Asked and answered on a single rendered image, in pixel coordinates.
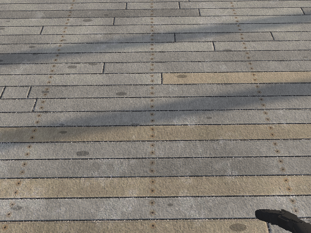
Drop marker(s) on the robot right hand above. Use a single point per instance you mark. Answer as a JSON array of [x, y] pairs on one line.
[[284, 219]]

